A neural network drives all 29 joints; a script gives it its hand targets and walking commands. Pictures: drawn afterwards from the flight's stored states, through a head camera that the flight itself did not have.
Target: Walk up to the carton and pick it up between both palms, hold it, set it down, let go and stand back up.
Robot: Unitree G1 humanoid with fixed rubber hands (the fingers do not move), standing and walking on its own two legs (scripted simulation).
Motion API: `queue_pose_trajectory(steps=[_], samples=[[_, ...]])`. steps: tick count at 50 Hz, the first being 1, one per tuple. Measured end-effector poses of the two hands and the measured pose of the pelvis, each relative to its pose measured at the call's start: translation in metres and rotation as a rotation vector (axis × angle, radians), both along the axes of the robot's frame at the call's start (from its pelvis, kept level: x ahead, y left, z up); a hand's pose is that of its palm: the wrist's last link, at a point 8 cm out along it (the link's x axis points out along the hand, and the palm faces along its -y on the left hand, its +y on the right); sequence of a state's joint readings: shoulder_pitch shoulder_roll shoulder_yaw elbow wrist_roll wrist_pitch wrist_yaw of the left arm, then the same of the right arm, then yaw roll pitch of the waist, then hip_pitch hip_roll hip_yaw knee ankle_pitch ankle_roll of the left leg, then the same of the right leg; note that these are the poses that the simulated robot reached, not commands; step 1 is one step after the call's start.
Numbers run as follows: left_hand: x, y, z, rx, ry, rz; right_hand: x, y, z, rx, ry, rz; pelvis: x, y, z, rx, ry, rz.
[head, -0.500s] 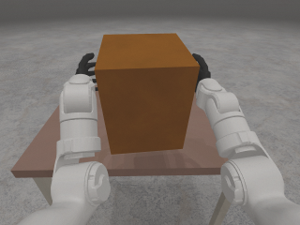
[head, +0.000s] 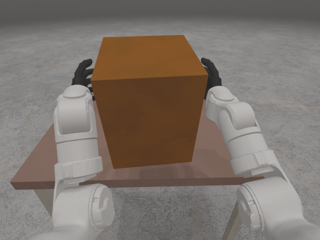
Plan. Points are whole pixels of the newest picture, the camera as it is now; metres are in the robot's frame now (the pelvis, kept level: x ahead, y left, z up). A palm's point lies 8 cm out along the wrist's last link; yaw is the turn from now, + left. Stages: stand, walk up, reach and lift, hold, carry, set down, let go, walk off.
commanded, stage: hold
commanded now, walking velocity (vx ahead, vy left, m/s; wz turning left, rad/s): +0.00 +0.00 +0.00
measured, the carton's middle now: (148, 101) +0.40 +0.01 +0.24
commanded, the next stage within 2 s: none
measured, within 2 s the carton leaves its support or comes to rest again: neither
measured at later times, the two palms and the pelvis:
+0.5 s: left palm (85, 90) +0.38 +0.15 +0.28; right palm (210, 84) +0.39 -0.14 +0.28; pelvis +0.02 -0.02 +0.00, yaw +2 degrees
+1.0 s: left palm (83, 90) +0.36 +0.15 +0.29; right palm (213, 87) +0.37 -0.14 +0.28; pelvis +0.00 -0.02 +0.00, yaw -1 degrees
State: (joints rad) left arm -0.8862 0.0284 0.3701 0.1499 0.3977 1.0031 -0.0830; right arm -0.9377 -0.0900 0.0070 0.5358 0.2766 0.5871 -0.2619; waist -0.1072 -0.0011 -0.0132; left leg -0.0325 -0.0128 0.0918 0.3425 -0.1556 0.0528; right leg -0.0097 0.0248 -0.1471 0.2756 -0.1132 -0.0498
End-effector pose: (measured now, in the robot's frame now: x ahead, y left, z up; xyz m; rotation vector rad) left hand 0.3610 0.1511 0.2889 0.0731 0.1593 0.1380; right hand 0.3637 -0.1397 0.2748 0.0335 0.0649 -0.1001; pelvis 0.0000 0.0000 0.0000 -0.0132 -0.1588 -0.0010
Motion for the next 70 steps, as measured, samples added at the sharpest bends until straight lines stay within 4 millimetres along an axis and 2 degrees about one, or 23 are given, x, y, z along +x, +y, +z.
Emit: queue_pose_trajectory(steps=[7,13,20,25,31,39,51,61,70], samples=[[0.003,-0.002,0.008,-0.039,-0.006,-0.014,-0.002,-0.002,0.013,-0.04,-0.003,-0.02,-0.005,-0.003,0.0,0.009,0.013,-0.019],[0.001,0.002,0.009,-0.02,-0.004,0.032,0.011,0.002,0.024,-0.055,-0.002,0.031,-0.002,-0.01,0.001,0.013,0.006,-0.007],[0.014,-0.001,0.002,-0.012,0.015,0.03,0.024,-0.001,0.015,-0.034,0.017,0.034,0.01,-0.02,0.001,0.012,0.012,0.017],[0.02,-0.002,-0.005,-0.028,-0.003,0.013,0.024,-0.003,0.006,-0.024,0.005,0.015,0.018,-0.023,0.001,0.01,0.003,0.038],[0.011,0.0,-0.006,-0.037,-0.033,0.017,0.015,0.0,0.0,-0.004,-0.02,0.016,0.022,-0.019,0.0,0.009,-0.026,0.039],[-0.001,0.002,-0.005,-0.034,-0.028,0.022,0.004,0.001,-0.004,0.019,-0.013,0.017,0.013,-0.013,0.0,0.014,-0.054,0.015],[0.003,-0.004,0.005,-0.027,-0.025,0.021,0.008,-0.004,0.007,-0.016,-0.01,0.011,0.0,-0.017,0.0,0.02,-0.01,-0.007],[0.011,0.0,0.005,-0.026,-0.013,0.025,0.017,0.0,0.009,-0.029,0.001,0.02,0.009,-0.022,0.0,0.014,-0.003,0.017],[0.01,0.005,-0.001,-0.027,-0.026,0.015,0.015,0.004,0.007,-0.013,-0.008,0.014,0.016,-0.017,0.0,0.01,-0.024,0.032]])
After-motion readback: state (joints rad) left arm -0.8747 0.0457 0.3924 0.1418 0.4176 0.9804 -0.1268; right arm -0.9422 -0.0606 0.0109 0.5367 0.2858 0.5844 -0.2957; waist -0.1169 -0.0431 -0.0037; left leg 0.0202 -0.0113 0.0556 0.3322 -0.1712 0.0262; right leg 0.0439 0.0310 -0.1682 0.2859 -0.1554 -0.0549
